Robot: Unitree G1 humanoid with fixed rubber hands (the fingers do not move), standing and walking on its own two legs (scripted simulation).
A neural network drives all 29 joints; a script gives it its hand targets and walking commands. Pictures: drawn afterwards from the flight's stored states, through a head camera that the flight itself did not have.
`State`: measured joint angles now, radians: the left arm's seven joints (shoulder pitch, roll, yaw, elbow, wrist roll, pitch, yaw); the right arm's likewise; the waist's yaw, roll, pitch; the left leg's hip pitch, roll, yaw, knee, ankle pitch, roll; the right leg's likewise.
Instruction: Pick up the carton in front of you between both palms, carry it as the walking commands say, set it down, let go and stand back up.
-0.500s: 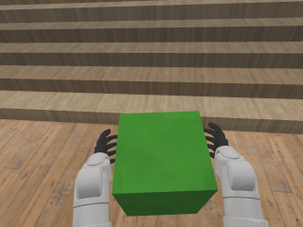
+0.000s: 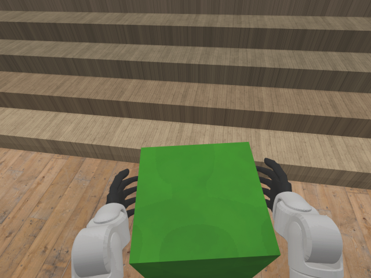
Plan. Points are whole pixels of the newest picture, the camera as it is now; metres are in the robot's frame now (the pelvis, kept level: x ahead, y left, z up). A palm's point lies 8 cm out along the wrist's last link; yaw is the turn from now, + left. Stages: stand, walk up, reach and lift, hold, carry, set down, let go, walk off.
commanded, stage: carry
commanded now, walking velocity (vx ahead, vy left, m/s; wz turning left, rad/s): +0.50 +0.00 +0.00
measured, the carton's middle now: (198, 218) +0.25 +0.00 +0.02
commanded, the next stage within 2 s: none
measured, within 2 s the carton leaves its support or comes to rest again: neither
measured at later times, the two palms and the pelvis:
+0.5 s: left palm (141, 99) +0.60 +0.15 +0.08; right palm (244, 101) +0.56 -0.15 +0.09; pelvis +0.33 +0.03 +0.01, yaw -6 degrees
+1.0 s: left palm (162, 28) +1.02 +0.10 +0.14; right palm (235, 26) +1.02 -0.21 +0.14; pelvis +0.64 -0.05 +0.00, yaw -3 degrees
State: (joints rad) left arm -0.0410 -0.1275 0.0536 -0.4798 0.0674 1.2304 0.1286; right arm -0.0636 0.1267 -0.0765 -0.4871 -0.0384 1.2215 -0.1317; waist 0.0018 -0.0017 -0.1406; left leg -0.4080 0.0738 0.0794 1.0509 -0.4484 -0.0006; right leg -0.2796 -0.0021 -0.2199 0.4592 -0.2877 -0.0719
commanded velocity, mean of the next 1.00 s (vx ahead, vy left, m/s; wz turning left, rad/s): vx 0.50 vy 0.00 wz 0.00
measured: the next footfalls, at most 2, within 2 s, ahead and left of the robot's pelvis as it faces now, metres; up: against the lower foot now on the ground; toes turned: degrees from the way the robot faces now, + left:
left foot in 0.30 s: +0.41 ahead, +0.10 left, +0.00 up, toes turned +8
right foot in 0.82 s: +0.72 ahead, -0.12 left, +0.00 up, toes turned -13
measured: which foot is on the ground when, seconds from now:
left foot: up 0.00-0.28, down 0.30-0.84, up 0.86-1.00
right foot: down 0.00-0.34, up 0.36-0.80, down 0.82-1.00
